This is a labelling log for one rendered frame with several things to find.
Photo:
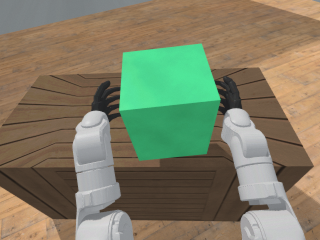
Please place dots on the pedestal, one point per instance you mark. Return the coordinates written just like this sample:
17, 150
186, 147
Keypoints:
37, 161

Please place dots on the robot right upper arm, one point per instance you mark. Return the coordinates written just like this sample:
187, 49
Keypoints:
270, 224

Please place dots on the carton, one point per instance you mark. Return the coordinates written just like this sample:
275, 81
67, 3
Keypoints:
168, 101

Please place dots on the right robot hand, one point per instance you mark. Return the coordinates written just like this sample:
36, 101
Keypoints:
232, 96

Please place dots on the left robot hand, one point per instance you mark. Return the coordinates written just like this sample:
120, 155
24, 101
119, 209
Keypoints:
101, 102

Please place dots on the right robot forearm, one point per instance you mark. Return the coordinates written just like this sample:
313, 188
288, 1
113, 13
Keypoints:
253, 163

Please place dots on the robot left upper arm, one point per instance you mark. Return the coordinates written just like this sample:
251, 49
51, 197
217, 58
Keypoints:
109, 225

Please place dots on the left robot forearm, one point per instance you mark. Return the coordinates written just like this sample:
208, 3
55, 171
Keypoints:
93, 158

